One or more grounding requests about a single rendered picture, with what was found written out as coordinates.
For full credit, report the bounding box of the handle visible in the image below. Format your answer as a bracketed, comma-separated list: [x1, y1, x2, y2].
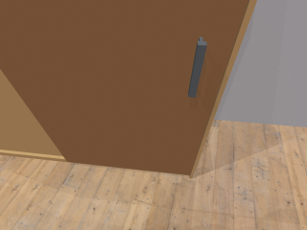
[188, 36, 207, 98]

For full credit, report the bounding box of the wardrobe door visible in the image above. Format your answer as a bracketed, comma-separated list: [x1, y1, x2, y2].
[0, 69, 63, 156]
[0, 0, 248, 175]

